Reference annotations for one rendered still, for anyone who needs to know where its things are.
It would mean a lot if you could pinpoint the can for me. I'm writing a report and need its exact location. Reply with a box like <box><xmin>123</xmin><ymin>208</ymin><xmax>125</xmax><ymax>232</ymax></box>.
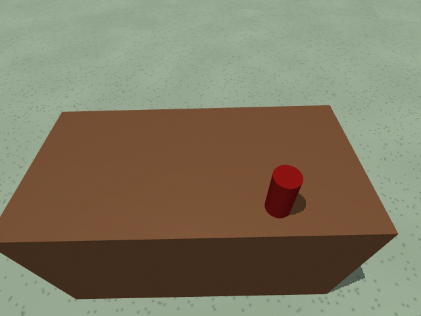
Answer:
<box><xmin>264</xmin><ymin>165</ymin><xmax>303</xmax><ymax>219</ymax></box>

